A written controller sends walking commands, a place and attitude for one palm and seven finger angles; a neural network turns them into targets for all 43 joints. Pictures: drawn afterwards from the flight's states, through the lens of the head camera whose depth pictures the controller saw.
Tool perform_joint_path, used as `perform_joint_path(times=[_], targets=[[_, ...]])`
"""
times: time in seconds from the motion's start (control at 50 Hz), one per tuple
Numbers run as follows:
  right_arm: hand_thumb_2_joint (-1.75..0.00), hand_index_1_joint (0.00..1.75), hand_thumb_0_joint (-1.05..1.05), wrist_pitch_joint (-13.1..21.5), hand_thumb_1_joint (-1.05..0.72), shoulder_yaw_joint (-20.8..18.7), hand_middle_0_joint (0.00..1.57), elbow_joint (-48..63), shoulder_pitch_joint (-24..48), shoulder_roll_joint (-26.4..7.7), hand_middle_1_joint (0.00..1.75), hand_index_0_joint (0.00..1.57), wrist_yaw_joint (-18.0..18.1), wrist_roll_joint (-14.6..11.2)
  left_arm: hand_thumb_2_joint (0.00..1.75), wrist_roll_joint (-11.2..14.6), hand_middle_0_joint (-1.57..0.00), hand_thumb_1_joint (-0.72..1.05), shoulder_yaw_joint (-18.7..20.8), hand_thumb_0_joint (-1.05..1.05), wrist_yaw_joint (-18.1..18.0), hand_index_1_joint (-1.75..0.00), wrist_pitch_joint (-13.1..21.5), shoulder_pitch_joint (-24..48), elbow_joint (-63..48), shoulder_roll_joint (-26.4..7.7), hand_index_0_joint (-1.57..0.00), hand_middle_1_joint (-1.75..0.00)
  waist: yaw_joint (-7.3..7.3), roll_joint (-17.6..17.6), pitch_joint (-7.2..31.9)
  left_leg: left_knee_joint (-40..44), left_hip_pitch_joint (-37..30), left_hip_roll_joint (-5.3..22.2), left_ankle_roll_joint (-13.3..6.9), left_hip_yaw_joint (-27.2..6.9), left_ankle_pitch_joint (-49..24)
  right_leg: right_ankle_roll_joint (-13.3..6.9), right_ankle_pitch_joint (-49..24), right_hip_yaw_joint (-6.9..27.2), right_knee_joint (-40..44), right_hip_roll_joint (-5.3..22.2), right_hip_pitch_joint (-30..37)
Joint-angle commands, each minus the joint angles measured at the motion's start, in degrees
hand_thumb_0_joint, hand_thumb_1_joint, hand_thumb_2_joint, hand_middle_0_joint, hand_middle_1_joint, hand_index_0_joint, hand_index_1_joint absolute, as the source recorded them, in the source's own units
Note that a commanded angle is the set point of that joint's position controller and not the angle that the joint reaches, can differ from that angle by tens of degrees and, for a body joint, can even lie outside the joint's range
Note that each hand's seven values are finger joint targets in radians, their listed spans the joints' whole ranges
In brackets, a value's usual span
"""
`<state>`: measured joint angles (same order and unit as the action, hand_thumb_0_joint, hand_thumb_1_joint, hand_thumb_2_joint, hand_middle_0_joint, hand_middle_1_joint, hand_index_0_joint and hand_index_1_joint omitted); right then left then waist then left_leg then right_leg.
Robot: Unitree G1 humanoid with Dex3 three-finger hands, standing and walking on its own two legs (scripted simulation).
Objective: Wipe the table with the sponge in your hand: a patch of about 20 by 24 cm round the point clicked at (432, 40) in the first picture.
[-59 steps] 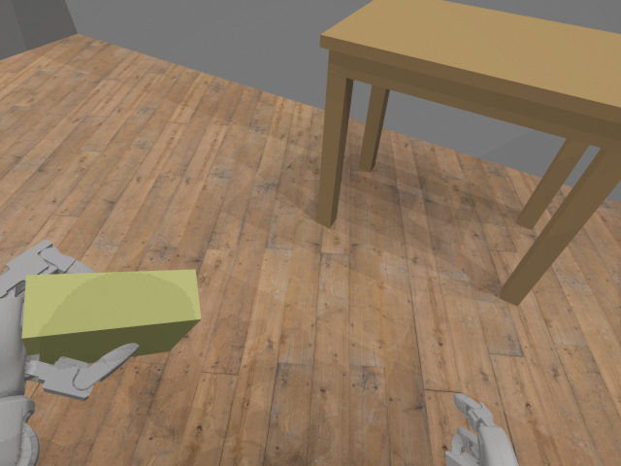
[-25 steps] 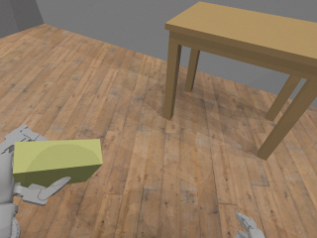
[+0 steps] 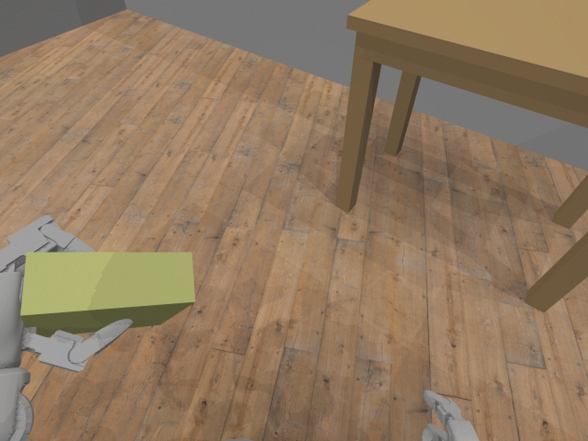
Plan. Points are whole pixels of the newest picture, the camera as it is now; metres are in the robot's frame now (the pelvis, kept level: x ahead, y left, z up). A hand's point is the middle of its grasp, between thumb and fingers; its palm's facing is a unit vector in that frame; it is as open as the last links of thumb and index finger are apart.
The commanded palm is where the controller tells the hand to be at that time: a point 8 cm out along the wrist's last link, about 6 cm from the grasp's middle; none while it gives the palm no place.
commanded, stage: walk to a spot facing it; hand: left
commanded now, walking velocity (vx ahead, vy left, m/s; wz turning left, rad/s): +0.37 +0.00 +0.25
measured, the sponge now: (132, 295) +0.24 +0.18 +0.14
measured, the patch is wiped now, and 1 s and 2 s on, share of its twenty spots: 0.00 0.00 0.00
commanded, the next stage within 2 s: none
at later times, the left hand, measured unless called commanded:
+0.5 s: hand (106, 177) +0.36 +0.24 +0.20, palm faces +0.45 -0.77 -0.45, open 9.4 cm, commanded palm +0.29 +0.28 +0.19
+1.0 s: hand (146, 121) +0.46 +0.22 +0.20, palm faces +0.57 -0.68 -0.46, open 9.4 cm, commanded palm +0.39 +0.26 +0.19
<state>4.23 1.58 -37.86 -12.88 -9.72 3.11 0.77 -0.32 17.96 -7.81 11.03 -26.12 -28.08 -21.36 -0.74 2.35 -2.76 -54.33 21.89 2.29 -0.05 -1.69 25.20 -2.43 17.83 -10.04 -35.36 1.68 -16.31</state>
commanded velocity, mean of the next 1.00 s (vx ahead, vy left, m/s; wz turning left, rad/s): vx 0.36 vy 0.00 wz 0.33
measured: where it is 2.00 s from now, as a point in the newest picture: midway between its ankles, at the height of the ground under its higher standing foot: (317, 349)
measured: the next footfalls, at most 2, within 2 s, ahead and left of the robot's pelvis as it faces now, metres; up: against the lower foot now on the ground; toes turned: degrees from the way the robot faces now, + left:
left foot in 0.28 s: +0.21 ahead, +0.14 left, +0.00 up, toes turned +14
right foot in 0.62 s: +0.32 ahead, -0.16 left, +0.00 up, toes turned -4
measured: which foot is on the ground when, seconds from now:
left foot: up 0.00-0.26, down 0.28-0.62, up 0.64-1.00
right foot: down 0.00-0.30, up 0.32-0.60, down 0.62-1.00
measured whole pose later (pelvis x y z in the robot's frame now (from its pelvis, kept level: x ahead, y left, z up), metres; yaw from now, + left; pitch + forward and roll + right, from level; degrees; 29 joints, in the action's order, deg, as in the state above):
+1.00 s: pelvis +0.31 -0.06 +0.01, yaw +15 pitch +0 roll +2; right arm 2.3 -3.9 -31.7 -12.4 -15.3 3.3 0.3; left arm 0.4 22.2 -9.9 12.9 -29.7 -37.7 -23.2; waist -0.2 -4.1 -5.7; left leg -40.3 26.6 5.0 0.6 10.6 18.4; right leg 0.1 21.8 -17.1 -31.1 8.5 -8.4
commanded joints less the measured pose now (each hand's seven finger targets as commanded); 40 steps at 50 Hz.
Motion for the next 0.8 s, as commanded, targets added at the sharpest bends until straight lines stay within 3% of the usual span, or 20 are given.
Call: perform_joint_path(times=[0.0, 0.1, 0.16, 0.22, 0.24, 0.26, 0.28, 0.3, 0.34, 0.44, 0.5, 0.56, 0.58, 0.6, 0.62, 0.64, 0.66, 0.7, 0.74, 0.78], targets=[[-0.9, 0.3, 0.0, 1.02, -0.9, -4.09, 0.2, 9.62, 6.14, -7.82, 0.3, 0.2, 0.44, -0.58, 1.3, 1.38, -1.2, 0.1, 11.47, 0.0, -1.48, -1.6, 3.81, -0.28, -8.8, -11.67, -1.2, -1.6, 0.97, -7.25, 5.5, -16.83, 21.69, 3.44, 0.86, 0.03, -1.73, -9.12, 0.37, 27.83, 19.57, 21.98, 15.8], [-0.9, 0.3, 0.0, 0.1, -0.9, -3.17, 0.2, 11.21, 7.58, -6.22, 0.3, 0.2, 0.78, -0.22, 1.3, 1.32, -1.2, 0.1, 9.16, 0.0, -2.01, -1.6, 5.69, 3.46, -13.95, -9.31, -1.2, -1.6, 0.82, -10.54, 4.28, 6.1, 10.72, 4.43, 0.54, 7.67, -5.48, -6.18, -17.51, 8.84, 16.84, 16.94, 11.75], [-0.9, 0.3, 0.0, 1.16, -0.9, -3.81, 0.2, 12.36, 6.8, -6.06, 0.3, 0.2, 0.99, -0.13, 1.3, 1.27, -1.2, 0.1, 9.04, 0.0, -3.29, -1.6, 4.92, 2.66, -14.47, -9.07, -1.2, -1.6, 2.7, -10.85, 5.74, 15.15, 5.08, 0.89, -0.09, 14.03, -7.73, -5.88, -26.46, 7.65, 13.51, 15.81, 13.99], [-0.9, 0.3, 0.0, 1.51, -0.9, -4.77, 0.2, 13.01, 4.21, -6.58, 0.3, 0.2, 1.77, -0.4, 1.3, 1.53, -1.2, 0.1, 7.87, 0.0, -3.94, -1.6, 4.54, 3.51, -17.36, -8.56, -1.2, -1.6, 0.22, -5.72, 11.19, 26.27, -12.48, -3.41, -0.81, 17.32, -16.43, -1.98, -33.88, 2.76, -2.17, 12.22, 10.15], [-0.9, 0.3, 0.0, 1.56, -0.9, -5.22, 0.2, 13.27, 3.55, -7.43, 0.3, 0.2, 2.16, -0.5, 1.3, 1.42, -1.2, 0.1, 8.67, 0.0, -4.17, -1.6, 5.34, 4.26, -19.28, -9.5, -1.2, -1.6, -0.96, -0.5, 14.74, 27.34, -22.81, -0.43, -2.54, 12.7, -18.9, 0.28, -30.58, 1.2, -12.62, 10.71, 4.35], [-0.9, 0.3, 0.0, 1.35, -0.9, -5.6, 0.2, 13.24, 4.13, -8.63, 0.3, 0.2, 2.04, -0.26, 1.3, 1.36, -1.2, 0.1, 9.73, 0.0, -4.42, -1.6, 5.91, 2.97, -19.93, -9.62, -1.2, -1.6, -0.64, 10.75, 17.58, 29.01, -32.0, 10.81, -8.33, -4.27, -23.69, 2.89, -7.46, -0.03, -25.52, 4.85, -6.64], [-0.9, 0.3, 0.0, 1.48, -0.9, -4.99, 0.2, 13.51, 3.76, -8.22, 0.3, 0.2, 1.42, -0.46, 1.3, 1.6, -1.2, 0.1, 9.48, 0.0, -4.61, -1.6, 6.36, 3.79, -20.11, -9.78, -1.2, -1.6, -0.06, 17.33, 17.08, 32.01, -35.64, 22.49, -15.67, -23.79, -35.27, 3.27, 16.85, 4.37, -36.39, 0.46, -17.92], [-0.9, 0.3, 0.0, 1.82, -0.9, -4.69, 0.2, 13.12, 3.69, -8.1, 0.3, 0.2, 0.59, -0.84, 1.3, 1.21, -1.2, 0.1, 9.34, 0.0, -4.36, -1.6, 6.08, 5.34, -17.33, -11.81, -1.2, -1.6, -0.65, 9.41, 12.85, 33.74, -32.25, 24.27, -17.27, -29.46, -34.08, 2.55, 18.03, 8.86, -41.75, 0.48, -22.02], [-0.9, 0.3, 0.0, 1.51, -0.9, -5.32, 0.2, 11.69, 5.53, -8.35, 0.3, 0.2, 0.33, -1.12, 1.3, 1.46, -1.2, 0.1, 11.24, 0.0, -2.97, -1.6, 4.77, 5.64, -16.41, -12.19, -1.2, -1.6, -0.61, 8.18, 8.62, 35.36, -22.88, 24.15, -17.3, -23.69, -22.13, 3.6, 15.18, 11.77, -41.41, 6.2, -24.88], [-0.9, 0.3, 0.0, 3.28, -0.9, -4.84, 0.2, 11.57, 5.5, -7.32, 0.3, 0.2, -0.28, -1.47, 1.3, 2.39, -1.2, 0.1, 10.92, 0.0, -2.23, -1.6, 5.75, -2.69, -20.09, -8.5, -1.2, -1.6, 1.64, 13.45, 7.73, 37.65, -7.88, 14.43, -9.88, -0.58, -12.86, 4.57, 3.72, 3.94, -19.8, 5.81, -10.91], [-0.9, 0.3, 0.0, 4.05, -0.9, -4.57, 0.2, 11.2, 4.77, -7.45, 0.3, 0.2, 0.06, -1.34, 1.3, 2.48, -1.2, 0.1, 9.39, 0.0, -1.77, -1.6, 5.45, -2.06, -14.93, -6.69, -1.2, -1.6, 0.96, 12.77, 6.47, 37.0, -3.41, 13.36, -8.19, 3.15, -7.81, 5.57, 0.5, -0.63, -9.31, 3.39, -2.3], [-0.9, 0.3, 0.0, 3.39, -0.9, -4.62, 0.2, 10.14, 4.44, -7.26, 0.3, 0.2, 1.08, -1.26, 1.3, 1.79, -1.2, 0.1, 8.72, 0.0, -1.5, -1.6, 4.34, 1.71, -8.69, -6.8, -1.2, -1.6, 1.74, 4.79, 6.54, 25.86, 1.03, 10.69, -5.63, 5.56, 2.31, 5.79, -1.73, -2.88, 1.35, 1.46, 8.27], [-0.9, 0.3, 0.0, 2.96, -0.9, -4.49, 0.2, 9.73, 4.01, -6.37, 0.3, 0.2, 1.38, -1.51, 1.3, 1.54, -1.2, 0.1, 8.74, 0.0, -1.63, -1.6, 3.54, 3.54, -7.17, -7.45, -1.2, -1.6, 2.06, -3.32, 7.22, 14.09, 3.81, 6.96, -4.03, 8.43, 4.28, 4.49, 1.71, 1.83, 6.28, 4.01, 11.48], [-0.9, 0.3, 0.0, 2.5, -0.9, -4.1, 0.2, 10.51, 3.93, -4.72, 0.3, 0.2, 1.32, -1.66, 1.3, 0.83, -1.2, 0.1, 8.97, 0.0, -1.95, -1.6, 2.48, 4.84, -6.51, -9.15, -1.2, -1.6, 2.4, -20.53, 8.12, -4.93, 14.33, 0.18, -1.67, 11.44, 7.24, -1.13, 10.23, 22.81, 15.69, 16.64, 15.98], [-0.9, 0.3, 0.0, 3.03, -0.9, -3.76, 0.2, 11.81, 8.62, -5.96, 0.3, 0.2, 1.35, -1.29, 1.3, 1.25, -1.2, 0.1, 10.74, 0.0, -2.27, -1.6, 1.82, 6.36, -7.02, -11.91, -1.2, -1.6, 3.95, -26.1, 6.49, -17.93, 22.63, -1.18, -0.88, 4.67, 9.19, -6.21, 6.29, 39.29, 21.85, 26.42, 16.91], [-0.9, 0.3, 0.0, 3.3, -0.9, -3.49, 0.2, 10.1, 7.91, -6.37, 0.3, 0.2, 1.28, -0.67, 1.3, 1.15, -1.2, 0.1, 11.32, 0.0, -2.16, -1.6, 2.53, 9.57, -7.65, -12.59, -1.2, -1.6, 2.43, -17.82, 6.17, -22.61, 21.83, 1.45, -0.45, 0.14, 4.15, -7.03, 7.63, 37.76, 22.86, 27.63, 14.45], [-0.9, 0.3, 0.0, 3.29, -0.9, -4.02, 0.2, 9.15, 6.71, -6.78, 0.3, 0.2, 1.16, -0.84, 1.3, 0.98, -1.2, 0.1, 9.54, 0.0, -1.46, -1.6, 3.19, 9.69, -6.81, -11.08, -1.2, -1.6, 1.63, -15.55, 4.86, -24.47, 21.34, 2.84, 0.13, -0.05, 0.71, -6.98, 7.23, 35.75, 22.1, 25.82, 12.8], [-0.9, 0.3, 0.0, 1.51, -0.9, -3.58, 0.2, 8.27, 8.3, -7.0, 0.3, 0.2, 0.82, -0.89, 1.3, 0.83, -1.2, 0.1, 10.18, 0.0, -0.99, -1.6, 4.03, 9.36, -9.93, -12.1, -1.2, -1.6, 1.68, -10.97, 4.04, -24.24, 20.22, 3.98, 1.2, 1.0, -3.26, -5.51, -1.61, 22.62, 19.63, 22.71, 10.95], [-0.9, 0.3, 0.0, 0.81, -0.9, -3.7, 0.2, 8.56, 8.45, -7.4, 0.3, 0.2, 0.62, -0.69, 1.3, 0.52, -1.2, 0.1, 9.28, 0.0, -1.15, -1.6, 4.71, 7.96, -10.75, -10.73, -1.2, -1.6, 1.18, -10.42, 3.48, -21.2, 19.2, 4.17, 1.66, 2.83, -5.84, -4.32, -7.87, 13.16, 19.71, 21.03, 10.66], [-0.9, 0.3, 0.0, 0.78, -0.9, -4.28, 0.2, 9.63, 7.79, -7.82, 0.3, 0.2, 0.21, -0.68, 1.3, 0.6, -1.2, 0.1, 9.64, 0.0, -1.69, -1.6, 5.12, 8.6, -14.53, -11.03, -1.2, -1.6, 0.98, -10.16, 4.08, -12.33, 16.72, 5.27, 1.55, 4.31, -6.92, -4.65, -12.07, 8.26, 19.45, 21.29, 11.6]])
